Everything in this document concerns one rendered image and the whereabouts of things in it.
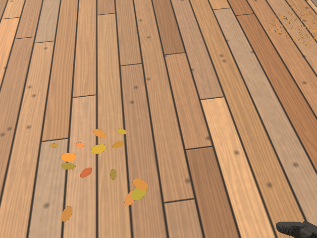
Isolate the robot right hand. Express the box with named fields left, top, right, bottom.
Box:
left=275, top=221, right=317, bottom=238

